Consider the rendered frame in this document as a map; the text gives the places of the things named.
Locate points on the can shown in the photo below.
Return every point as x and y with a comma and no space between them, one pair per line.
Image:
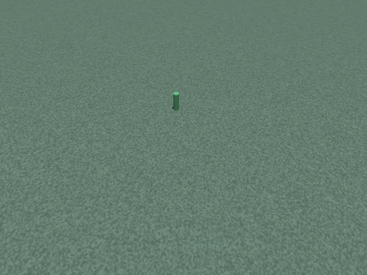
176,100

